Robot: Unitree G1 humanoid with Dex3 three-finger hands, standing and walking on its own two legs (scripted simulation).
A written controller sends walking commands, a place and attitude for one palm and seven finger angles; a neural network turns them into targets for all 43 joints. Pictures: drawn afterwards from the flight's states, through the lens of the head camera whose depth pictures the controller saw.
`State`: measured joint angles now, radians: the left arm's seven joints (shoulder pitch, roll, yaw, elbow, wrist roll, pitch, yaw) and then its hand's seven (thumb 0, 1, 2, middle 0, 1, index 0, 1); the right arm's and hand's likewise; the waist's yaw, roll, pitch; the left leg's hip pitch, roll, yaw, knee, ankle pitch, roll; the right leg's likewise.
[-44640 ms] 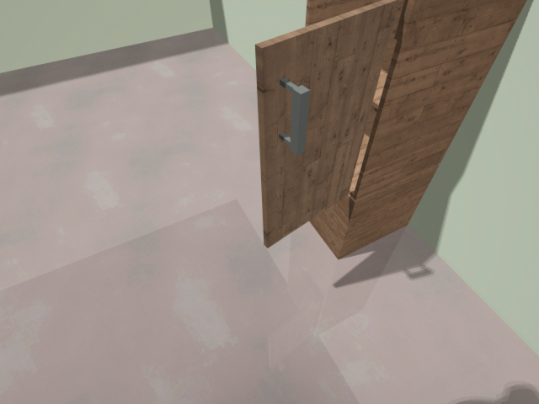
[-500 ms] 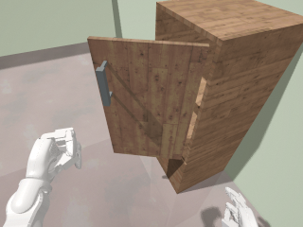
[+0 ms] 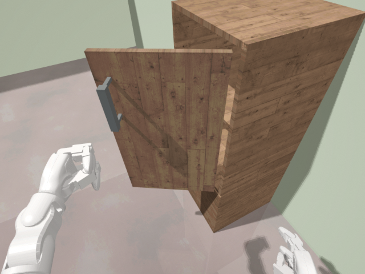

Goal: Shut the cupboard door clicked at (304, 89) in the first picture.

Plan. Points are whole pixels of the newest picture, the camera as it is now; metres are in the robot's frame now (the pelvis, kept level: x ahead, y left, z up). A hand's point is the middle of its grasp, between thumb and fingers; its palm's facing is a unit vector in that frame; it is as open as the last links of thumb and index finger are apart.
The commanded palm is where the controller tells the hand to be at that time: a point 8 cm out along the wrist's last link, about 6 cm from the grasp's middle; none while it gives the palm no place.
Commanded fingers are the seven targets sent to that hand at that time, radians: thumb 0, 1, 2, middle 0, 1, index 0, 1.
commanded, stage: bring the fist close to the handle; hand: left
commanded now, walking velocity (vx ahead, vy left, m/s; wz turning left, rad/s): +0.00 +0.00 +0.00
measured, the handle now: (112, 105) +0.49 +0.23 +0.12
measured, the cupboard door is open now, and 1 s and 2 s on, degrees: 58 58 47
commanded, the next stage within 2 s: push the door shut along its arc in 1.02 s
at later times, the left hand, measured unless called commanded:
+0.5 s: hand (108, 138) +0.36 +0.20 +0.13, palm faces +0.00 -1.00 -0.02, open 3.1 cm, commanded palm +0.34 +0.25 +0.13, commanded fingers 0.00 0.90 0.90 -1.30 -1.50 -1.30 -1.50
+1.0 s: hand (104, 136) +0.37 +0.21 +0.13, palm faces +0.04 -1.00 -0.01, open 3.1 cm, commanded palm +0.35 +0.26 +0.13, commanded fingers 0.00 0.90 0.90 -1.30 -1.50 -1.30 -1.50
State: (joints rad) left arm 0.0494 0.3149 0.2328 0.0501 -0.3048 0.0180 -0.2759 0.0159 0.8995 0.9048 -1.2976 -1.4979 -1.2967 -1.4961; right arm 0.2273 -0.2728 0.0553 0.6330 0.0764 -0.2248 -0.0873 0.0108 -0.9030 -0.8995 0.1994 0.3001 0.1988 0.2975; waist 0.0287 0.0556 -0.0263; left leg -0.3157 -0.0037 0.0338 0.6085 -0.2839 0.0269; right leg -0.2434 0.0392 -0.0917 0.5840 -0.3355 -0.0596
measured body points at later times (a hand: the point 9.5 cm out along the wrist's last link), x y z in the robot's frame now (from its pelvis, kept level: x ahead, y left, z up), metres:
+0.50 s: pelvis +0.01 +0.01 +0.00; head +0.02 +0.00 +0.45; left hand +0.35 +0.25 +0.13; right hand +0.16 -0.23 -0.09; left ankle +0.02 +0.10 -0.73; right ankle -0.01 -0.07 -0.73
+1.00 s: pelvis +0.01 +0.02 +0.00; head +0.01 +0.02 +0.45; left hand +0.36 +0.27 +0.13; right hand +0.14 -0.23 -0.09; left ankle +0.03 +0.10 -0.73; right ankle -0.01 -0.07 -0.73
